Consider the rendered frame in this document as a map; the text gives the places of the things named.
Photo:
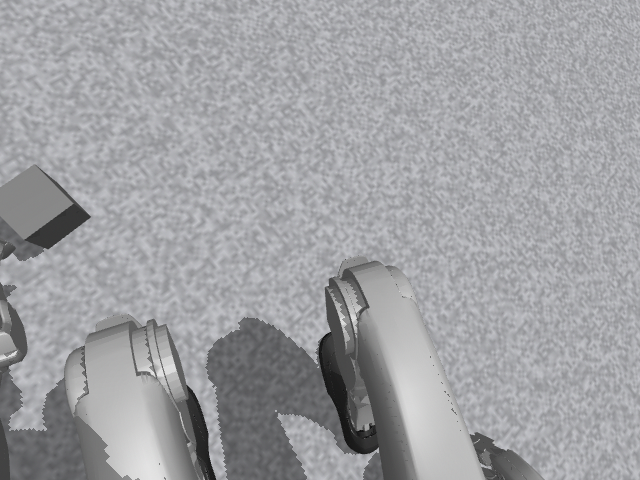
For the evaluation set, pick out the left robot hand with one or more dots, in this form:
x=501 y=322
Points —
x=8 y=248

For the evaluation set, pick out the left robot arm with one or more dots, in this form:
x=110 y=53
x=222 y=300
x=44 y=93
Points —
x=13 y=349

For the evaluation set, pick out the right robot foot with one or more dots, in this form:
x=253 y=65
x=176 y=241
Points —
x=362 y=442

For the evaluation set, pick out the right robot hand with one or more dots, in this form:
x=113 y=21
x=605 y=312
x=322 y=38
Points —
x=506 y=465

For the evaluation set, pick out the cube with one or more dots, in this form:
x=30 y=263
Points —
x=38 y=209

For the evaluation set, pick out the left robot foot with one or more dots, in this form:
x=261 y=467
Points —
x=201 y=435

